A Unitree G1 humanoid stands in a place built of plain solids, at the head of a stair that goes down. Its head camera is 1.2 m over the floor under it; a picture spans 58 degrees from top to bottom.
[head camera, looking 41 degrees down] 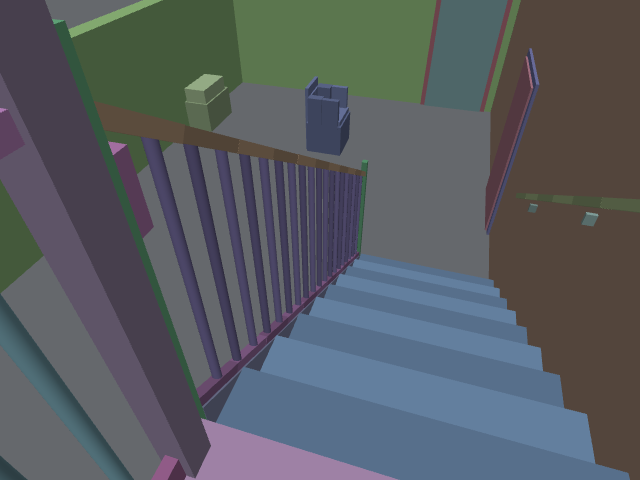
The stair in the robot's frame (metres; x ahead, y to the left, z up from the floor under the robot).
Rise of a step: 0.19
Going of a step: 0.30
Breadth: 1.27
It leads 17 degrees to the right of straight ahead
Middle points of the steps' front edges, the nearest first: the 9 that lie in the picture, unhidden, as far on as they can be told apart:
0.71 -0.33 -0.19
1.00 -0.41 -0.39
1.28 -0.50 -0.58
1.57 -0.59 -0.77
1.86 -0.67 -0.97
2.14 -0.76 -1.16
2.43 -0.85 -1.36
2.71 -0.93 -1.55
3.00 -1.02 -1.74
